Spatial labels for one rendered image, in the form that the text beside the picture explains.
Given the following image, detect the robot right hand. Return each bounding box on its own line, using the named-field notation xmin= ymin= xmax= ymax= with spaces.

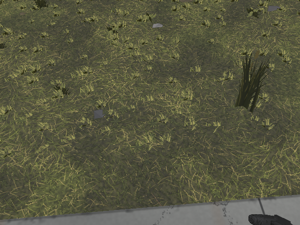
xmin=248 ymin=214 xmax=292 ymax=225

